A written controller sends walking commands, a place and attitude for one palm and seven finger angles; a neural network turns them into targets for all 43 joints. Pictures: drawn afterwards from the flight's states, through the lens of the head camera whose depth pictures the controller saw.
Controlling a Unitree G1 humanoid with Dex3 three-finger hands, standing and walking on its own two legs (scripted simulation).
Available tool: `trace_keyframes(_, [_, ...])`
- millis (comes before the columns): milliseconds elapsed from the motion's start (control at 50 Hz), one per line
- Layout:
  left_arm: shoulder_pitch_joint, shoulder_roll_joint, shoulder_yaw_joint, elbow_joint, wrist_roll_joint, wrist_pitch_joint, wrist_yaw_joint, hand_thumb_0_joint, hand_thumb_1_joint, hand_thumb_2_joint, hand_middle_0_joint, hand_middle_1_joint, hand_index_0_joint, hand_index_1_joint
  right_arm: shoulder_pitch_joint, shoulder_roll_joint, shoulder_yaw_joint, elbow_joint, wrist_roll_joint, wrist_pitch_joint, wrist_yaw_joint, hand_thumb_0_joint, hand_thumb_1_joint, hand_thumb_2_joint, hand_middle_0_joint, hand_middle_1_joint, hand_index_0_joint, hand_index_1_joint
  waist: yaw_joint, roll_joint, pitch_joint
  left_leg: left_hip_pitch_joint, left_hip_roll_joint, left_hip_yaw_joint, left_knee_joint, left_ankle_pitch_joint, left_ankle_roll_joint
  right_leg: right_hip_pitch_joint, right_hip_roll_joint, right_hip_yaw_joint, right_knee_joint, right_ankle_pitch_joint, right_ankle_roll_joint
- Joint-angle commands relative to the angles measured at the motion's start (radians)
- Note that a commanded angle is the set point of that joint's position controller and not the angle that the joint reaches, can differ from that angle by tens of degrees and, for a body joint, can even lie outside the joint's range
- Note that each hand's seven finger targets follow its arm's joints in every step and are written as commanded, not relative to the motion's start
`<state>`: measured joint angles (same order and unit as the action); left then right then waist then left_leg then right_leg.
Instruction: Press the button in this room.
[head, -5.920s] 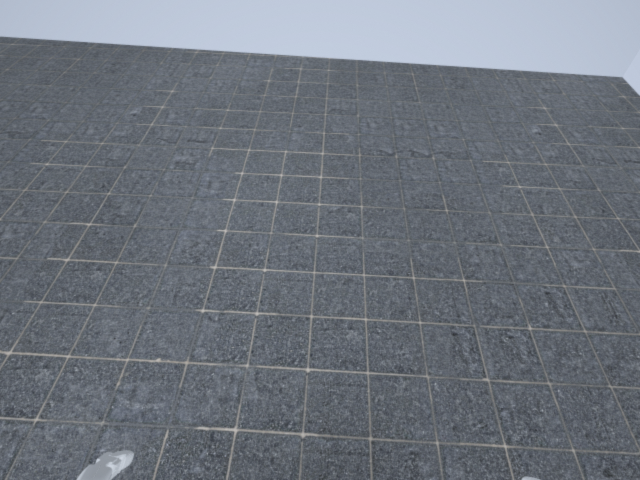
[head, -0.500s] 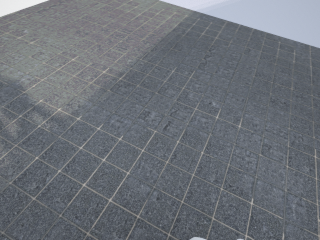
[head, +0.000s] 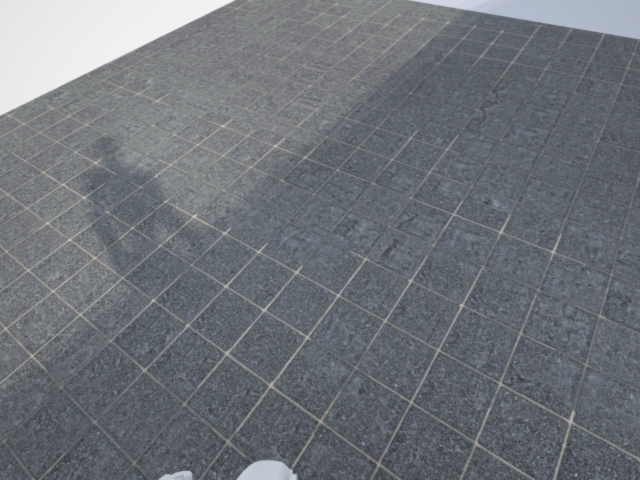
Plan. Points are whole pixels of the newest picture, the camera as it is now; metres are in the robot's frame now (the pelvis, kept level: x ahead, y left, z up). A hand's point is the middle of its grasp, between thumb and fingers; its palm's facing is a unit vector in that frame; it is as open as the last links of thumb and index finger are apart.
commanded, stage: turn or walk to find it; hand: left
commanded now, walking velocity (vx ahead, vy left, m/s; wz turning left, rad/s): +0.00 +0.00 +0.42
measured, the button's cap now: out of the picture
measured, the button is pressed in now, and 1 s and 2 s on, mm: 0 0 0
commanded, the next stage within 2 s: none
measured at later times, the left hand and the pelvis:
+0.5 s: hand out of the picture -0.04 +0.26 -0.18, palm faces +0.27 -0.93 -0.24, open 7.4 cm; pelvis -0.03 +0.04 +0.00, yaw +12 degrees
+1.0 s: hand out of the picture -0.05 +0.18 -0.15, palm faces +0.42 -0.87 -0.27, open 7.4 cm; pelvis -0.05 -0.02 +0.00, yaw +25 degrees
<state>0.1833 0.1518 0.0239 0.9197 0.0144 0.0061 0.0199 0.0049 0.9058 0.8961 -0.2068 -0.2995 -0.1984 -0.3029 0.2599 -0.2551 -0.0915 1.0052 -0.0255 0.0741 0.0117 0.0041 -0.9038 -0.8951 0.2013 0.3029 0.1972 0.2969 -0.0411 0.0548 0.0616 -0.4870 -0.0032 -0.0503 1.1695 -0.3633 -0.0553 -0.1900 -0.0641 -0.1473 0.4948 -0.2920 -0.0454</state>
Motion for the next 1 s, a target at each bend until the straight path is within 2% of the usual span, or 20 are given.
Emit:
trace_keyframes(0, [0.057, 0.198, 0.053, -0.048, 0.004, -0.025, 0.018, 0.000, 0.900, 0.900, -0.200, -0.300, -0.200, -0.300, -0.024, -0.048, -0.004, -0.064, 0.003, -0.014, 0.002, 0.000, -0.900, -0.900, 0.200, 0.300, 0.200, 0.300, 0.047, -0.207, -0.036, -0.081, 0.038, 0.019, -0.015, 0.007, -0.030, 0.099, -0.248, 0.131, -0.169, 0.384, -0.063])
trace_keyframes(180, [0.110, 0.254, 0.073, -0.008, 0.018, -0.010, 0.015, 0.000, 0.900, 0.900, -0.200, -0.300, -0.200, -0.300, -0.121, -0.024, 0.022, -0.096, 0.017, -0.032, -0.001, 0.000, -0.900, -0.900, 0.200, 0.300, 0.200, 0.300, 0.090, -0.254, -0.073, 0.086, 0.038, 0.118, -0.400, -0.100, -0.003, 0.123, -0.304, 0.102, -0.079, 0.539, -0.102])
trace_keyframes(220, [0.088, 0.261, 0.077, -0.002, 0.016, -0.006, 0.014, 0.000, 0.900, 0.900, -0.200, -0.300, -0.200, -0.300, -0.080, -0.029, 0.022, -0.090, 0.017, -0.040, -0.004, 0.000, -0.900, -0.900, 0.200, 0.300, 0.200, 0.300, 0.064, -0.246, -0.098, 0.167, 0.033, 0.139, -0.531, -0.025, 0.007, 0.103, -0.304, 0.076, -0.026, 0.521, -0.076])
trace_keyframes(260, [0.071, 0.242, 0.072, -0.003, 0.001, 0.003, 0.010, 0.000, 0.900, 0.900, -0.200, -0.300, -0.200, -0.300, -0.017, -0.066, 0.015, -0.075, 0.014, -0.052, -0.001, 0.000, -0.900, -0.900, 0.200, 0.300, 0.200, 0.300, 0.020, -0.132, -0.129, 0.365, 0.053, 0.116, -0.759, 0.215, 0.026, -0.013, -0.252, 0.003, 0.117, 0.368, 0.007])
trace_keyframes(280, [0.091, 0.189, 0.067, -0.024, -0.006, 0.012, 0.007, 0.000, 0.900, 0.900, -0.200, -0.300, -0.200, -0.300, 0.017, -0.156, -0.004, -0.076, 0.006, -0.063, -0.006, 0.000, -0.900, -0.900, 0.200, 0.300, 0.200, 0.300, 0.002, 0.128, -0.154, 0.488, 0.244, -0.146, -0.828, 0.436, 0.103, -0.207, -0.136, -0.051, 0.304, 0.043, 0.079])
trace_keyframes(300, [0.059, 0.141, 0.044, -0.060, -0.002, 0.020, 0.006, 0.000, 0.900, 0.900, -0.200, -0.300, -0.200, -0.300, 0.050, -0.224, -0.018, -0.072, 0.008, -0.058, -0.014, 0.000, -0.900, -0.900, 0.200, 0.300, 0.200, 0.300, -0.012, 0.277, -0.137, 0.499, 0.408, -0.315, -0.839, 0.759, 0.217, -0.353, -0.054, -0.003, 0.474, -0.377, 0.120])
trace_keyframes(320, [0.027, 0.170, 0.048, -0.060, 0.003, 0.029, 0.009, 0.000, 0.900, 0.900, -0.200, -0.300, -0.200, -0.300, 0.050, -0.220, -0.016, -0.065, 0.004, -0.051, -0.016, 0.000, -0.900, -0.900, 0.200, 0.300, 0.200, 0.300, -0.019, 0.163, -0.128, 0.422, 0.425, -0.242, -0.827, 0.650, 0.263, -0.310, -0.067, 0.069, 0.573, -0.358, 0.101])
trace_keyframes(340, [-0.003, 0.160, 0.051, -0.049, 0.007, 0.034, 0.008, 0.000, 0.900, 0.900, -0.200, -0.300, -0.200, -0.300, 0.018, -0.182, -0.006, -0.067, 0.002, -0.057, -0.027, 0.000, -0.900, -0.900, 0.200, 0.300, 0.200, 0.300, -0.013, 0.183, -0.090, 0.382, 0.351, -0.223, -0.849, 0.604, 0.236, -0.339, -0.071, 0.104, 0.596, -0.288, 0.104])
trace_keyframes(420, [0.039, 0.170, 0.057, -0.012, 0.004, 0.031, -0.008, 0.000, 0.900, 0.900, -0.200, -0.300, -0.200, -0.300, -0.090, -0.140, 0.012, -0.106, 0.006, -0.065, -0.033, 0.000, -0.900, -0.900, 0.200, 0.300, 0.200, 0.300, 0.037, 0.093, -0.058, 0.349, 0.246, -0.123, -0.843, 0.554, 0.201, -0.332, -0.052, 0.114, 0.631, -0.126, 0.121])
trace_keyframes(460, [0.047, 0.167, 0.056, -0.009, 0.003, 0.029, -0.009, 0.000, 0.900, 0.900, -0.200, -0.300, -0.200, -0.300, -0.078, -0.142, 0.009, -0.110, 0.009, -0.068, -0.032, 0.000, -0.900, -0.900, 0.200, 0.300, 0.200, 0.300, 0.035, 0.080, -0.076, 0.364, 0.230, -0.109, -0.844, 0.552, 0.200, -0.318, -0.045, 0.112, 0.595, -0.107, 0.128])
trace_keyframes(600, [-0.015, 0.138, 0.046, -0.056, -0.004, 0.024, -0.001, 0.000, 0.900, 0.900, -0.200, -0.300, -0.200, -0.300, -0.042, -0.150, -0.008, -0.109, -0.001, -0.056, -0.025, 0.000, -0.900, -0.900, 0.200, 0.300, 0.200, 0.300, 0.007, 0.106, -0.077, 0.333, 0.234, -0.211, -0.821, 0.502, 0.226, -0.223, -0.003, 0.104, 0.331, -0.168, 0.126])
trace_keyframes(680, [0.072, 0.145, 0.051, -0.039, -0.009, 0.012, 0.002, 0.000, 0.900, 0.900, -0.200, -0.300, -0.200, -0.300, -0.081, -0.145, -0.013, -0.124, 0.001, -0.049, -0.021, 0.000, -0.900, -0.900, 0.200, 0.300, 0.200, 0.300, 0.053, 0.112, -0.101, 0.213, 0.194, -0.236, -0.761, 0.440, 0.193, -0.026, 0.028, 0.088, 0.082, -0.026, 0.112])
trace_keyframes(700, [0.117, 0.159, 0.056, -0.029, -0.007, 0.005, 0.005, 0.000, 0.900, 0.900, -0.200, -0.300, -0.200, -0.300, -0.095, -0.133, -0.013, -0.132, 0.007, -0.048, -0.018, 0.000, -0.900, -0.900, 0.200, 0.300, 0.200, 0.300, 0.079, 0.070, -0.115, 0.143, 0.156, -0.216, -0.711, 0.346, 0.157, 0.079, 0.011, 0.092, -0.046, 0.071, 0.108])
trace_keyframes(720, [0.144, 0.215, 0.067, -0.027, 0.006, -0.006, 0.010, 0.000, 0.900, 0.900, -0.200, -0.300, -0.200, -0.300, -0.079, -0.081, -0.009, -0.140, 0.015, -0.048, -0.014, 0.000, -0.900, -0.900, 0.200, 0.300, 0.200, 0.300, 0.089, -0.089, -0.137, 0.024, 0.070, -0.140, -0.583, 0.171, 0.096, 0.196, -0.123, 0.218, -0.169, 0.062, 0.074])
trace_keyframes(740, [0.143, 0.311, 0.084, -0.035, 0.019, -0.011, 0.016, 0.000, 0.900, 0.900, -0.200, -0.300, -0.200, -0.300, -0.085, -0.018, 0.003, -0.169, 0.015, -0.047, -0.011, 0.000, -0.900, -0.900, 0.200, 0.300, 0.200, 0.300, 0.098, -0.380, -0.097, -0.135, -0.069, 0.011, -0.338, -0.167, 0.027, 0.198, -0.374, 0.486, -0.233, 0.109, -0.030])
trace_keyframes(760, [0.124, 0.311, 0.081, -0.056, 0.008, -0.004, 0.018, 0.000, 0.900, 0.900, -0.200, -0.300, -0.200, -0.300, -0.109, -0.076, -0.014, -0.172, 0.008, -0.035, -0.012, 0.000, -0.900, -0.900, 0.200, 0.300, 0.200, 0.300, 0.106, -0.294, -0.085, -0.084, -0.027, -0.032, -0.150, -0.214, 0.031, 0.036, -0.446, 0.487, -0.254, 0.116, -0.106])
trace_keyframes(780, [0.048, 0.267, 0.080, -0.071, 0.006, -0.007, 0.022, 0.000, 0.900, 0.900, -0.200, -0.300, -0.200, -0.300, -0.085, -0.083, -0.020, -0.145, 0.000, -0.020, -0.009, 0.000, -0.900, -0.900, 0.200, 0.300, 0.200, 0.300, 0.067, -0.277, -0.043, -0.071, -0.006, -0.075, -0.046, -0.144, 0.036, -0.062, -0.381, 0.423, -0.292, -0.050, -0.099])
trace_keyframes(800, [-0.018, 0.249, 0.074, -0.086, 0.005, -0.005, 0.020, 0.000, 0.900, 0.900, -0.200, -0.300, -0.200, -0.300, -0.064, -0.079, -0.023, -0.118, 0.000, -0.013, -0.003, 0.000, -0.900, -0.900, 0.200, 0.300, 0.200, 0.300, 0.040, -0.239, -0.001, -0.070, 0.001, -0.053, 0.028, -0.087, 0.032, -0.107, -0.333, 0.369, -0.301, -0.116, -0.074])
trace_keyframes(860, [-0.057, 0.188, 0.053, -0.091, 0.005, -0.014, 0.015, 0.000, 0.900, 0.900, -0.200, -0.300, -0.200, -0.300, 0.008, -0.056, -0.018, -0.075, 0.000, -0.010, 0.009, 0.000, -0.900, -0.900, 0.200, 0.300, 0.200, 0.300, 0.003, -0.197, 0.007, -0.061, 0.017, -0.004, 0.080, 0.036, 0.007, -0.088, -0.230, 0.177, -0.240, 0.051, -0.027])
trace_keyframes(980, [0.069, 0.209, 0.059, -0.044, 0.011, -0.017, 0.019, 0.000, 0.900, 0.900, -0.200, -0.300, -0.200, -0.300, -0.061, -0.045, -0.003, -0.085, 0.003, -0.014, 0.005, 0.000, -0.900, -0.900, 0.200, 0.300, 0.200, 0.300, 0.068, -0.208, -0.035, -0.054, 0.047, 0.043, -0.109, -0.027, -0.023, 0.072, -0.275, 0.141, -0.199, 0.205, -0.069])
